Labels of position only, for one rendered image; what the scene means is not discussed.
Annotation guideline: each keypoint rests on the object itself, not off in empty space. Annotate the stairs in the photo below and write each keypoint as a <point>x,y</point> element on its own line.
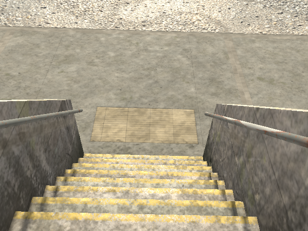
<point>123,192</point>

